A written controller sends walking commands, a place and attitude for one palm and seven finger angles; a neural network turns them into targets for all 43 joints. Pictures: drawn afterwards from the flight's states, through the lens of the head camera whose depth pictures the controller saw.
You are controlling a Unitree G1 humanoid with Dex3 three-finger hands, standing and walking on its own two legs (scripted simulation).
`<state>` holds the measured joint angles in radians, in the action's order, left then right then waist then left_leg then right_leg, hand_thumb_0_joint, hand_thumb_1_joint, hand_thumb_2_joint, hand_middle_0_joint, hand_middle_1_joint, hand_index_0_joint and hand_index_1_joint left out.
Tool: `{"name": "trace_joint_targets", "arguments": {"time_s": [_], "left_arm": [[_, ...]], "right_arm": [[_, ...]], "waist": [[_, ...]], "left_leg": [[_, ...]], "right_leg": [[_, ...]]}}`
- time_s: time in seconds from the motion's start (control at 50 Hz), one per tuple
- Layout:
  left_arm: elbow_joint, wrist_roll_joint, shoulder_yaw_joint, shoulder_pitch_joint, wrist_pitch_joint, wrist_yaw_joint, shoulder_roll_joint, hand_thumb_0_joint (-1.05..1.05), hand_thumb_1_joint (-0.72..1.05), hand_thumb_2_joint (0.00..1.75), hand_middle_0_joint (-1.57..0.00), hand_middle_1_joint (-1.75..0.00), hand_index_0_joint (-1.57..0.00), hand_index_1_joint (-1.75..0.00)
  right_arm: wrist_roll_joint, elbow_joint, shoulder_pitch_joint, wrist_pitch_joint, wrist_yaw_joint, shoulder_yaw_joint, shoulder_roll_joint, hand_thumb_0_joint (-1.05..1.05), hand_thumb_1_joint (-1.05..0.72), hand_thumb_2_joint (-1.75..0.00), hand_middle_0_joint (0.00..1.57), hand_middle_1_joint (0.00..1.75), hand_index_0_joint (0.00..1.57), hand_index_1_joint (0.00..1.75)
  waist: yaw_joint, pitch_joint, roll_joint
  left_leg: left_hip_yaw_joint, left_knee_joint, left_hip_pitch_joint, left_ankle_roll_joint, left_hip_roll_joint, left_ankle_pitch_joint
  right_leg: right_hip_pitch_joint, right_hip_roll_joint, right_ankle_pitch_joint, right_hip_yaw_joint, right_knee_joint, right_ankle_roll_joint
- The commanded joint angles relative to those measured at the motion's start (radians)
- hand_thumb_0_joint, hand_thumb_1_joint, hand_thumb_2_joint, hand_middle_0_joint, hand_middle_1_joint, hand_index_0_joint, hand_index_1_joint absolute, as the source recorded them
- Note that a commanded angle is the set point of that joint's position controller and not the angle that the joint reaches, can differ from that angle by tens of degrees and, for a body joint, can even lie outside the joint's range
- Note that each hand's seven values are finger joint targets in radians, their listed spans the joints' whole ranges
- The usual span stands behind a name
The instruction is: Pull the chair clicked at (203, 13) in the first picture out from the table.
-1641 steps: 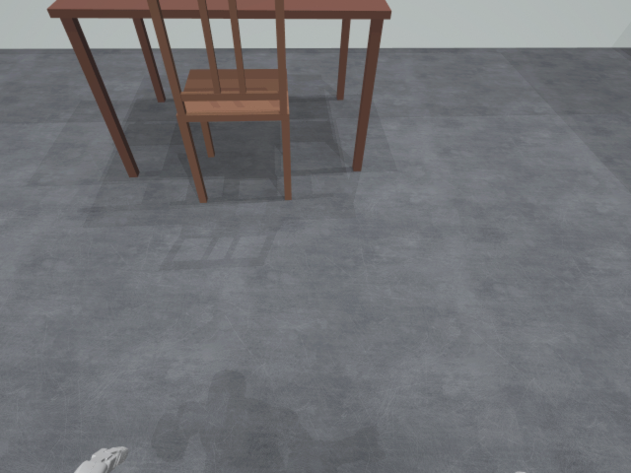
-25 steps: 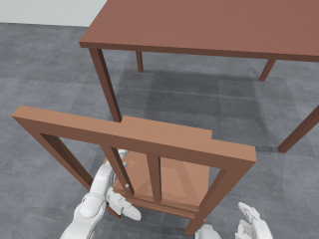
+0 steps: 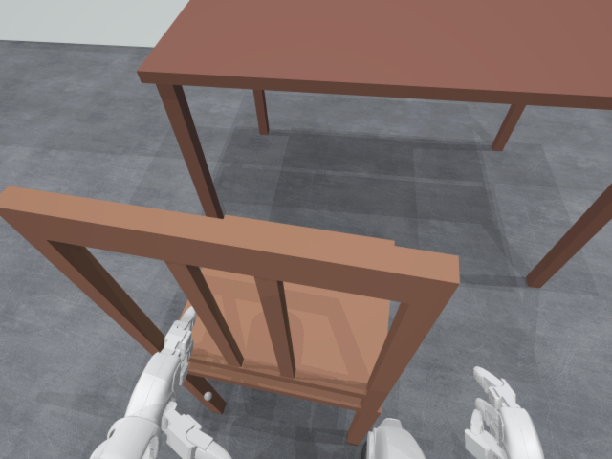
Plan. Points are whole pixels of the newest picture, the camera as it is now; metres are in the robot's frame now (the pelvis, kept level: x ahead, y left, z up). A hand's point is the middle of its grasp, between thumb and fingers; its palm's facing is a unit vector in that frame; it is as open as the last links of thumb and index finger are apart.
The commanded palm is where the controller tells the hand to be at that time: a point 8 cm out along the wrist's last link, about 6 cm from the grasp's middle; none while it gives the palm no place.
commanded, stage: draw the fingers out of the gap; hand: left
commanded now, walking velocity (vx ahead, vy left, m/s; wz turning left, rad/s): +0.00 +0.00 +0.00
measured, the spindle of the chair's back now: (214, 321) +0.30 +0.13 +0.00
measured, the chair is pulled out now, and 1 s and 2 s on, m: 0.35 0.34 0.34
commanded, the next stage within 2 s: draw the hand back to the body in 0.44 s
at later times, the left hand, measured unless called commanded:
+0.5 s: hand (194, 454) +0.15 +0.13 -0.01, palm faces -0.16 -0.98 -0.14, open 17.5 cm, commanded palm +0.12 +0.19 +0.01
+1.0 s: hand (132, 433) +0.16 +0.17 +0.07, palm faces -0.09 -0.99 -0.12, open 17.5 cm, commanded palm +0.12 +0.24 +0.09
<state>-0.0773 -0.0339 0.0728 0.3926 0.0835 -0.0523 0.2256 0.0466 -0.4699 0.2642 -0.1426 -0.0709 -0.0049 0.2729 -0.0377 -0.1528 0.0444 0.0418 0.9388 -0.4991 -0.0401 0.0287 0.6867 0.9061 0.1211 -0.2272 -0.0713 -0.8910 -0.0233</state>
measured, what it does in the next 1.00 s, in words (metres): stands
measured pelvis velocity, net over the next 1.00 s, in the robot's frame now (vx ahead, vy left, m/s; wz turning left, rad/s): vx -0.01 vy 0.02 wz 0.00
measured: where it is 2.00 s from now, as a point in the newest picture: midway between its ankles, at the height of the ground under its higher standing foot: outside the picture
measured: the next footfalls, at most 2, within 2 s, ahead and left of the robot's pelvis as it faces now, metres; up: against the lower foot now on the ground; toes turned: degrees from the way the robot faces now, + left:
none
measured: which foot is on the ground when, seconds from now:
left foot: down 0.00-1.00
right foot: down 0.00-1.00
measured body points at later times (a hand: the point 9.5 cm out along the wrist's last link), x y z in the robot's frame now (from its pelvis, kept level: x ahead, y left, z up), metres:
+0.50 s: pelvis -0.01 +0.01 -0.01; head +0.03 +0.00 +0.44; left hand +0.15 +0.19 +0.00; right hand +0.16 -0.23 -0.07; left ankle -0.13 +0.15 -0.67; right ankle +0.11 -0.15 -0.67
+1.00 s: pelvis -0.01 +0.02 -0.01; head +0.02 +0.01 +0.43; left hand +0.16 +0.23 +0.08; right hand +0.18 -0.21 -0.07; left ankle -0.13 +0.15 -0.67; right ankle +0.11 -0.15 -0.67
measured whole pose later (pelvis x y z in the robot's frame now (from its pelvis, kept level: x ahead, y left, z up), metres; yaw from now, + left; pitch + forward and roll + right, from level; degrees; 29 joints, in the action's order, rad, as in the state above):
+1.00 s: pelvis -0.01 +0.02 -0.01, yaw +0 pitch +12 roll -1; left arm -0.40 -0.20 -0.05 0.67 -0.20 -0.19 0.27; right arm 0.08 -0.48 0.26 -0.25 -0.03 0.00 0.22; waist 0.01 -0.17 0.05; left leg 0.04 1.07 -0.54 -0.01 0.01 0.74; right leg 0.92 0.13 -0.23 -0.05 -0.95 -0.05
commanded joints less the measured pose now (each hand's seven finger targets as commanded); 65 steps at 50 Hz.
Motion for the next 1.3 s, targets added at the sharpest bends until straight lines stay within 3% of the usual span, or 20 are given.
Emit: {"name": "trace_joint_targets", "arguments": {"time_s": [0.0, 0.06, 0.16, 0.24, 0.54, 0.56, 0.62, 0.66, 0.7, 0.76, 0.86, 0.9, 0.94, 1.02, 1.04, 1.06, 1.08, 1.12, 1.18, 1.28], "left_arm": [[-0.227, -0.013, -0.022, -0.014, -0.07, -0.016, 0.062, 0.0, -0.55, 0.2, 0.0, 0.0, 0.0, 0.0], [-0.227, -0.013, -0.044, -0.021, -0.068, -0.019, 0.091, 0.0, -0.55, 0.2, 0.0, 0.0, 0.0, 0.0], [-0.257, 0.001, -0.069, 0.051, -0.067, -0.009, 0.111, 0.0, -0.55, 0.2, 0.0, 0.0, 0.0, 0.0], [-0.299, 0.005, -0.034, 0.119, -0.071, -0.004, 0.076, 0.0, -0.55, 0.2, 0.0, 0.0, 0.0, 0.0], [-0.408, 0.029, -0.004, 0.367, -0.123, -0.01, 0.059, 0.0, -0.55, 0.2, 0.0, 0.0, 0.0, 0.0], [-0.526, -0.096, -0.054, 0.272, -0.231, 0.005, 0.01, 0.0, -0.55, 0.2, 0.0, 0.0, 0.0, 0.0], [-0.513, -0.108, -0.103, 0.334, -0.324, 0.012, 0.068, 0.0, -0.55, 0.2, 0.0, 0.0, 0.0, 0.0], [-0.55, -0.114, -0.121, 0.322, -0.385, 0.008, 0.083, 0.0, -0.55, 0.2, 0.0, 0.0, 0.0, 0.0], [-0.508, -0.124, -0.087, 0.352, -0.438, -0.017, 0.038, 0.0, -0.55, 0.2, 0.0, 0.0, 0.0, 0.0], [-0.465, -0.138, -0.098, 0.321, -0.512, -0.092, 0.056, 0.0, -0.55, 0.2, 0.0, 0.0, 0.0, 0.0], [-0.518, -0.141, -0.19, 0.344, -0.39, -0.143, 0.136, 0.0, -0.55, 0.2, 0.0, 0.0, 0.0, 0.0], [-0.553, -0.173, -0.225, 0.318, -0.351, -0.135, 0.141, 0.0, -0.55, 0.2, 0.0, 0.0, 0.0, 0.0], [-0.59, -0.202, -0.252, 0.284, -0.343, -0.12, 0.143, 0.0, -0.55, 0.2, 0.0, 0.0, 0.0, 0.0], [-0.596, -0.23, -0.263, 0.228, -0.357, -0.107, 0.14, 0.0, -0.41, 0.27, -0.02, -0.03, -0.02, -0.03], [-0.584, -0.229, -0.259, 0.222, -0.353, -0.111, 0.139, 0.0, -0.37, 0.29, -0.02, -0.04, -0.02, -0.04], [-0.586, -0.036, -0.33, 0.319, -0.296, 0.049, 0.282, 0.0, -0.33, 0.31, -0.03, -0.05, -0.03, -0.05], [-0.618, -0.023, -0.234, 0.371, -0.263, 0.104, 0.135, 0.0, -0.3, 0.32, -0.04, -0.05, -0.04, -0.05], [-0.636, -0.003, -0.219, 0.368, -0.251, 0.15, 0.109, 0.0, -0.22, 0.36, -0.04, -0.07, -0.04, -0.07], [-0.617, 0.02, -0.258, 0.337, -0.243, 0.191, 0.159, 0.0, -0.12, 0.41, -0.06, -0.09, -0.06, -0.09], [-0.619, 0.038, -0.329, 0.23, -0.256, 0.229, 0.228, 0.0, 0.07, 0.5, -0.08, -0.13, -0.08, -0.13]], "right_arm": [[0.004, 0.154, -0.042, -0.087, -0.013, 0.038, 0.111, 0.0, -0.9, -0.9, 0.2, 0.3, 0.2, 0.3], [0.003, 0.154, -0.039, -0.103, -0.018, 0.04, 0.117, 0.0, -0.9, -0.9, 0.2, 0.3, 0.2, 0.3], [0.004, 0.169, -0.04, -0.118, -0.015, 0.041, 0.108, 0.0, -0.9, -0.9, 0.2, 0.3, 0.2, 0.3], [0.007, 0.188, -0.042, -0.124, -0.01, 0.038, 0.096, 0.0, -0.9, -0.9, 0.2, 0.3, 0.2, 0.3], [0.012, 0.214, -0.036, -0.16, -0.003, 0.057, 0.074, 0.0, -0.9, -0.9, 0.2, 0.3, 0.2, 0.3], [0.015, 0.208, -0.026, -0.181, -0.007, 0.057, 0.07, 0.0, -0.9, -0.9, 0.2, 0.3, 0.2, 0.3], [0.02, 0.175, -0.009, -0.204, 0.005, 0.057, 0.067, 0.0, -0.9, -0.9, 0.2, 0.3, 0.2, 0.3], [0.019, 0.158, -0.013, -0.212, 0.011, 0.065, 0.069, 0.0, -0.9, -0.9, 0.2, 0.3, 0.2, 0.3], [0.022, 0.143, -0.025, -0.214, 0.027, 0.066, 0.059, 0.0, -0.9, -0.9, 0.2, 0.3, 0.2, 0.3], [0.021, 0.123, -0.048, -0.215, 0.047, 0.071, 0.075, 0.0, -0.9, -0.9, 0.2, 0.3, 0.2, 0.3], [0.035, 0.166, -0.077, -0.181, 0.048, 0.076, 0.082, 0.0, -0.9, -0.9, 0.2, 0.3, 0.2, 0.3], [0.039, 0.176, -0.078, -0.171, 0.036, 0.064, 0.075, 0.0, -0.9, -0.9, 0.2, 0.3, 0.2, 0.3], [0.044, 0.179, -0.073, -0.173, 0.022, 0.055, 0.074, 0.0, -0.9, -0.9, 0.2, 0.3, 0.2, 0.3], [0.049, 0.157, -0.053, -0.208, 0.012, 0.04, 0.077, 0.0, -0.9, -0.9, 0.2, 0.3, 0.2, 0.3], [0.049, 0.151, -0.053, -0.219, 0.011, 0.038, 0.082, 0.0, -0.9, -0.9, 0.2, 0.3, 0.2, 0.3], [-0.011, 0.12, 0.008, -0.189, -0.006, 0.059, 0.089, 0.0, -0.9, -0.9, 0.2, 0.3, 0.2, 0.3], [-0.018, 0.13, 0.023, -0.177, -0.004, 0.05, 0.074, 0.0, -0.9, -0.9, 0.2, 0.3, 0.2, 0.3], [-0.022, 0.123, 0.029, -0.165, 0.003, 0.057, 0.071, 0.0, -0.9, -0.9, 0.2, 0.3, 0.2, 0.3], [-0.022, 0.111, 0.01, -0.144, -0.009, 0.061, 0.076, 0.0, -0.9, -0.9, 0.2, 0.3, 0.2, 0.3], [-0.023, 0.082, -0.003, -0.162, -0.034, 0.055, 0.076, 0.0, -0.9, -0.9, 0.2, 0.3, 0.2, 0.3]], "waist": [[-0.029, -0.168, -0.061], [-0.031, -0.142, -0.097], [-0.007, -0.138, -0.057], [-0.005, -0.127, -0.07], [0.006, -0.136, -0.057], [0.006, -0.124, -0.093], [0.022, -0.178, -0.065], [0.032, -0.188, 0.002], [0.023, -0.163, -0.023], [0.011, -0.157, -0.062], [0.048, -0.197, 0.017], [0.046, -0.165, 0.0], [0.044, -0.13, -0.042], [0.031, -0.08, -0.038], [0.03, -0.071, -0.032], [0.081, -0.095, 0.035], [0.056, -0.038, 0.084], [0.06, -0.009, 0.075], [0.063, 0.009, -0.018], [0.076, 0.052, 0.025]], "left_leg": [[-0.066, -0.154, -0.3, 0.031, -0.047, -0.376], [-0.063, -0.152, -0.326, 0.034, -0.049, -0.323], [-0.059, -0.16, -0.332, 0.029, -0.051, -0.318], [-0.057, -0.161, -0.345, 0.029, -0.05, -0.308], [-0.057, -0.11, -0.359, 0.023, -0.056, -0.377], [-0.041, -0.071, -0.392, 0.007, -0.067, -0.376], [-0.049, -0.051, -0.39, 0.004, -0.066, -0.396], [-0.045, -0.041, -0.371, -0.011, -0.064, -0.448], [-0.047, -0.025, -0.386, -0.012, -0.057, -0.479], [-0.046, 0.009, -0.418, 0.0, -0.047, -0.504], [-0.054, -0.06, -0.332, 0.002, -0.042, -0.529], [-0.048, -0.091, -0.328, 0.0, -0.043, -0.485], [-0.037, -0.113, -0.319, 0.003, -0.038, -0.443], [-0.026, -0.147, -0.29, 0.003, -0.03, -0.378], [-0.025, -0.157, -0.281, 0.004, -0.026, -0.379], [-0.042, -0.234, -0.253, 0.018, 0.005, -0.438], [-0.034, -0.265, -0.225, 0.001, 0.007, -0.487], [-0.028, -0.259, -0.197, -0.004, 0.027, -0.574], [-0.035, -0.282, -0.165, 0.018, 0.034, -0.552], [-0.038, -0.356, -0.074, 0.03, 0.029, -0.509]], "right_leg": [[-0.529, -0.042, 0.031, 0.012, 0.074, 0.032], [-0.51, -0.044, -0.064, 0.019, 0.088, 0.027], [-0.499, -0.047, -0.089, 0.016, 0.074, 0.035], [-0.489, -0.051, -0.111, 0.019, 0.078, 0.034], [-0.463, -0.061, 0.0, 0.008, 0.011, 0.046], [-0.428, -0.062, 0.014, -0.002, -0.004, 0.048], [-0.468, -0.061, 0.03, 0.017, -0.018, 0.052], [-0.466, -0.062, 0.09, 0.003, -0.054, 0.062], [-0.443, -0.059, 0.112, -0.002, -0.062, 0.059], [-0.429, -0.055, 0.093, 0.005, -0.069, 0.057], [-0.487, -0.044, 0.027, 0.002, -0.012, 0.052], [-0.493, -0.048, -0.027, -0.003, 0.014, 0.045], [-0.494, -0.056, -0.07, -0.008, 0.035, 0.041], [-0.504, -0.06, -0.094, -0.008, 0.072, 0.035], [-0.506, -0.059, -0.096, -0.008, 0.079, 0.033], [-0.57, -0.049, -0.035, 0.025, 0.075, 0.057], [-0.562, -0.036, -0.018, 0.01, 0.081, 0.051], [-0.578, -0.033, 0.017, 0.001, 0.109, 0.053], [-0.634, -0.042, 0.047, 0.013, 0.149, 0.057], [-0.691, -0.04, 0.031, 0.026, 0.218, 0.062]]}}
